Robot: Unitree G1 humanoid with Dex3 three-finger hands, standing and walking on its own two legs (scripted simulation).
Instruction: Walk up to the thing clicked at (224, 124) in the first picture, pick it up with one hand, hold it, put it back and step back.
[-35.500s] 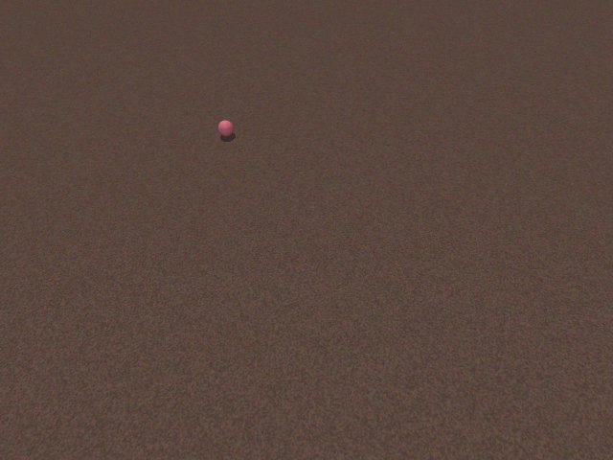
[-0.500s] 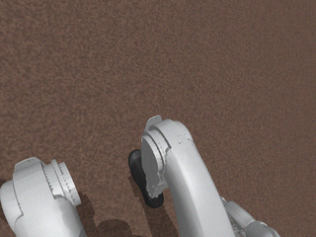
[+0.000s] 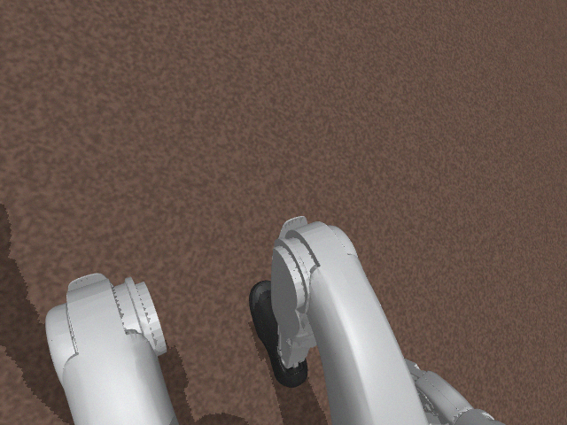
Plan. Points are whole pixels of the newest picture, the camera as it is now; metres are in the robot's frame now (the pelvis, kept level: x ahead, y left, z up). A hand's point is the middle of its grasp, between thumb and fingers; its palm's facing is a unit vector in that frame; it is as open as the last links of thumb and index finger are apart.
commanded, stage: withdraw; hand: left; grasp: from above
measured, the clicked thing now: out of the picture +0.46 +0.36 -0.27
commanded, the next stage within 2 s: home in 0.64 s
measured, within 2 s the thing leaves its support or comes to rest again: rests again in 0.96 s
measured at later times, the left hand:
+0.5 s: hand out of the picture +0.41 +0.36 -0.10, palm faces -0.49 -0.14 -0.86, open 14.1 cm
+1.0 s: hand out of the picture +0.42 +0.39 -0.06, palm faces -0.38 -0.20 -0.90, open 12.5 cm
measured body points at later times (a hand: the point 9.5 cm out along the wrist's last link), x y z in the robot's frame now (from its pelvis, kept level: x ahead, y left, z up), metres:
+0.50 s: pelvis -0.02 -0.01 +0.04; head +0.21 +0.10 +0.41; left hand +0.43 +0.36 -0.05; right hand +0.09 -0.29 -0.05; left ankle +0.05 +0.12 -0.28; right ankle +0.12 -0.13 -0.28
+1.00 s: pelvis -0.01 +0.00 +0.06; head +0.22 +0.09 +0.44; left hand +0.43 +0.39 -0.01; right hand +0.07 -0.25 -0.05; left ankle +0.05 +0.12 -0.28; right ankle +0.12 -0.13 -0.28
